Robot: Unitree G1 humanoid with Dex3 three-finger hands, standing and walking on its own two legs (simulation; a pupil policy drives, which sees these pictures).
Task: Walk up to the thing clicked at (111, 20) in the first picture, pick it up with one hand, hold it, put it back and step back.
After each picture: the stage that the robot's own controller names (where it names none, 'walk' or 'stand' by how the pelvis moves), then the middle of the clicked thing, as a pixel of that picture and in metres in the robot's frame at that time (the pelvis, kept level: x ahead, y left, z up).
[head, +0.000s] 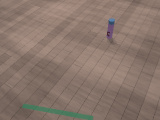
stand; (110, 28) +1.58 -0.30 -0.66
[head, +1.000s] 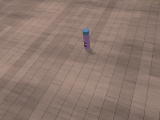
walk; (86, 39) +1.45 +0.12 -0.63
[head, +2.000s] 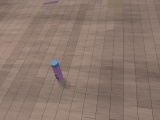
walk; (57, 70) +0.95 +0.37 -0.65
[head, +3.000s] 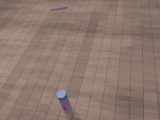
walk; (64, 101) +0.61 +0.27 -0.65
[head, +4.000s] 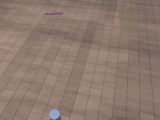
stand; out of the picture +0.47 +0.22 -0.64
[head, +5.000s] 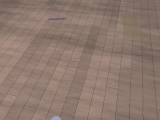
stand; out of the picture +0.44 +0.21 -0.65
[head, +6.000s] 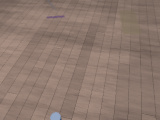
stand; out of the picture +0.46 +0.23 -0.66
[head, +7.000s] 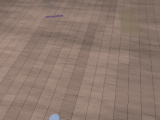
stand; out of the picture +0.44 +0.24 -0.66
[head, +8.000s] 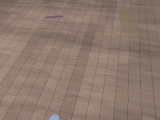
stand; out of the picture +0.44 +0.24 -0.66
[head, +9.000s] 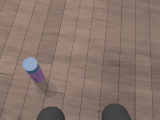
go down; (34, 71) +0.49 +0.24 -0.42
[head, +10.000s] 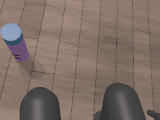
go down; (17, 45) +0.52 +0.27 -0.26
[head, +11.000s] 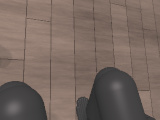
close in; out of the picture +0.50 +0.30 -0.19
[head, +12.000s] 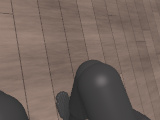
close; out of the picture +0.48 +0.33 -0.16
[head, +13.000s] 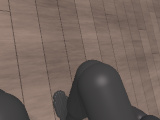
lift; out of the picture +0.46 +0.32 -0.17
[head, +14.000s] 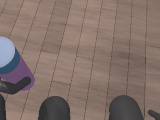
lift; (14, 70) +0.35 +0.23 +0.00
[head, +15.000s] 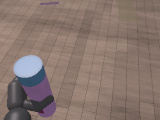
hold; (39, 91) +0.31 +0.17 +0.04
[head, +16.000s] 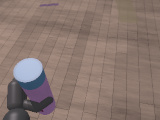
hold; (39, 91) +0.31 +0.17 +0.04
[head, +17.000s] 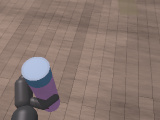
crouch; (44, 89) +0.33 +0.15 +0.02
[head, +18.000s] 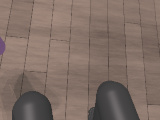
crouch; out of the picture +0.49 +0.26 -0.05
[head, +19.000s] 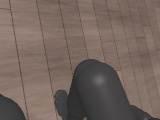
lower; out of the picture +0.46 +0.32 -0.18
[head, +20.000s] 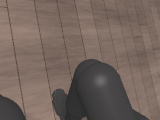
lower; out of the picture +0.47 +0.33 -0.17
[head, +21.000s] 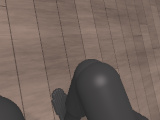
lower; out of the picture +0.47 +0.34 -0.17
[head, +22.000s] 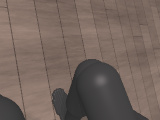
lower; out of the picture +0.48 +0.33 -0.17
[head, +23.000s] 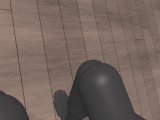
loosen; out of the picture +0.48 +0.31 -0.17
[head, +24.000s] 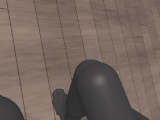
rise; out of the picture +0.47 +0.31 -0.18
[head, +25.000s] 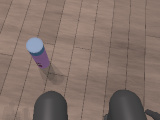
walk; (39, 55) +0.51 +0.23 -0.33
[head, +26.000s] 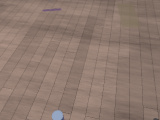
stand; out of the picture +0.44 +0.19 -0.59
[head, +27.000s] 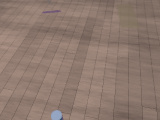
stand; out of the picture +0.45 +0.20 -0.60
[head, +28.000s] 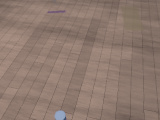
stand; out of the picture +0.45 +0.19 -0.63
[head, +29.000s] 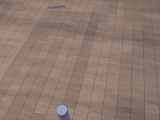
walk; (64, 116) +0.47 +0.19 -0.65
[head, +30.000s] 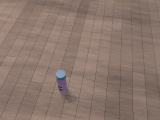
walk; (61, 81) +0.67 +0.17 -0.63
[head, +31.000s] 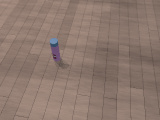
walk; (55, 50) +1.00 +0.30 -0.63
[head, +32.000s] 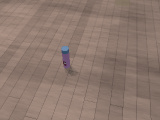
stand; (66, 57) +1.07 +0.21 -0.65
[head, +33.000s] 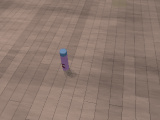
stand; (64, 60) +1.08 +0.23 -0.66
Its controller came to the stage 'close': yes
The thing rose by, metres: 0.69
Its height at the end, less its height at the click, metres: +0.00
